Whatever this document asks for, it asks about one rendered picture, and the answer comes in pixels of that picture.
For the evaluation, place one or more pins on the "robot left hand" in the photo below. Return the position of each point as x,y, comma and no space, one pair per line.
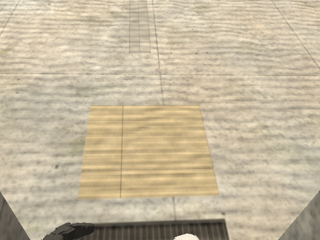
70,231

